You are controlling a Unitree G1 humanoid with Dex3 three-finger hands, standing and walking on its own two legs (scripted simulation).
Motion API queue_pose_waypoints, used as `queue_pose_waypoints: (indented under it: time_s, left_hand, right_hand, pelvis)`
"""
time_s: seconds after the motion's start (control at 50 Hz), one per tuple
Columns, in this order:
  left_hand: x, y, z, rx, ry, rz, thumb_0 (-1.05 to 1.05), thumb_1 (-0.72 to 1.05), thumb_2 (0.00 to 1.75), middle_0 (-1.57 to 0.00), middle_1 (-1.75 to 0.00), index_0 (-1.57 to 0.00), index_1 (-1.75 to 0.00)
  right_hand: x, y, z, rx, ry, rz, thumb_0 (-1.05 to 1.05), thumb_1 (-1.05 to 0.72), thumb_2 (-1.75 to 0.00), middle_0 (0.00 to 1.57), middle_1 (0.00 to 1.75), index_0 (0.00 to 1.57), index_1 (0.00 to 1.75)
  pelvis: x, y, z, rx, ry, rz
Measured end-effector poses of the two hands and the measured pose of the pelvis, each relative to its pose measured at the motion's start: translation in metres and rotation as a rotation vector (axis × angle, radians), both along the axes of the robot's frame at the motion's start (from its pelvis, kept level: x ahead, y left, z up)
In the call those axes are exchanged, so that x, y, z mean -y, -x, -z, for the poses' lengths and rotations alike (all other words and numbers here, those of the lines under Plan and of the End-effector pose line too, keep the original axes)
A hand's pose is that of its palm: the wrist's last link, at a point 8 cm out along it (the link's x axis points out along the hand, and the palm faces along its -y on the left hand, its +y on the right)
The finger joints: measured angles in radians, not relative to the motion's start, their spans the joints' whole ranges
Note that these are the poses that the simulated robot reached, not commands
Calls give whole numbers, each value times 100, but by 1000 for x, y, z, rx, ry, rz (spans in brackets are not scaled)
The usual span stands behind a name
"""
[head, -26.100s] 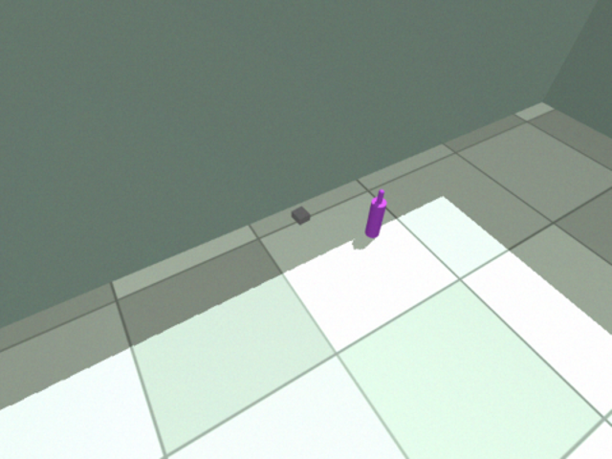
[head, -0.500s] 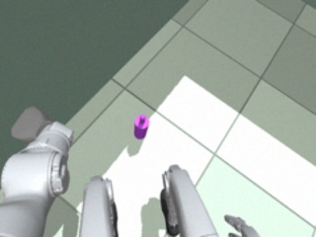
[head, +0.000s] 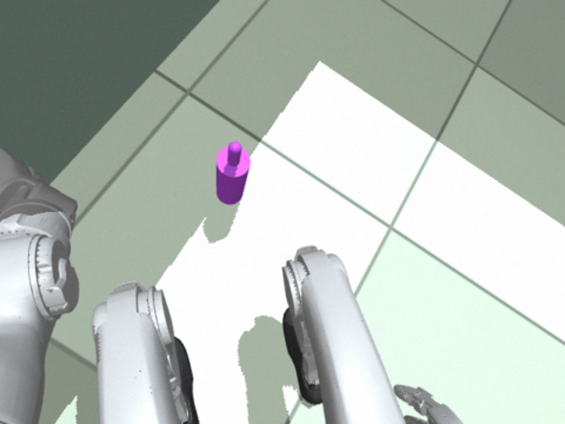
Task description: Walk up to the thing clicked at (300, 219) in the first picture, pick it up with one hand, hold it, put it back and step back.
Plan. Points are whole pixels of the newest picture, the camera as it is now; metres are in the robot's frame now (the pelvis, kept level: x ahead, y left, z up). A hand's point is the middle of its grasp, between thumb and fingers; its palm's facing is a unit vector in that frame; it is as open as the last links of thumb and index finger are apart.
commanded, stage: crouch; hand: left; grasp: from above
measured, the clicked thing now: (30, 207) +0.46 +0.30 -0.18
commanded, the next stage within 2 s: lower in 0.70 s
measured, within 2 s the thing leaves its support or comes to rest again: rests again in 1.84 s
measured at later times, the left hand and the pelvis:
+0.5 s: hand (48, 207) +0.47 +0.29 -0.22, palm faces -0.23 -0.37 -0.90, open 7.0 cm; pelvis +0.00 +0.00 -0.07, yaw -2 degrees
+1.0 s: hand (52, 216) +0.47 +0.30 -0.26, palm faces -0.25 -0.36 -0.90, open 6.9 cm; pelvis +0.00 +0.00 -0.08, yaw -4 degrees
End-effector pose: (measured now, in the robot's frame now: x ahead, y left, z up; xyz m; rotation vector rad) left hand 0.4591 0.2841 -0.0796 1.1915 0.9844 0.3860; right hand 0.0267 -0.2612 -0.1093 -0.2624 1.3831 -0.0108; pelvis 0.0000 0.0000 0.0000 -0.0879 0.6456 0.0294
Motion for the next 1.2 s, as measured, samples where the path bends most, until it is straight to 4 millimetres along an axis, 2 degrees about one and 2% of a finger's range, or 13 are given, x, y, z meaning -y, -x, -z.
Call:
queue_pose_waypoints:
  time_s: [0.28,0.54,0.92,1.2]
  left_hand:
    - [-5,-10,51,-4,-2,4,-7,25,23,-81,-26,-108,-34]
    - [-13,-13,85,-2,-4,-12,-6,24,26,-80,-28,-109,-37]
    - [-22,-11,110,-14,-6,-12,-4,20,35,-78,-34,-110,-46]
    - [-14,-14,146,-18,5,-25,-4,18,38,-77,-35,-110,-47]
  right_hand:
    - [8,16,41,-56,-18,-59,1,-91,-90,20,30,20,29]
    - [-2,23,60,-97,-60,-88,1,-92,-90,20,30,20,29]
    - [-3,28,56,-126,-55,-110,1,-92,-90,19,30,20,29]
    - [-6,45,39,-181,-44,-142,1,-92,-90,19,30,20,29]
  pelvis:
    - [4,2,47,28,-5,12]
    - [2,-1,69,44,13,22]
    - [-2,-4,80,56,41,29]
    - [-4,-2,83,82,71,47]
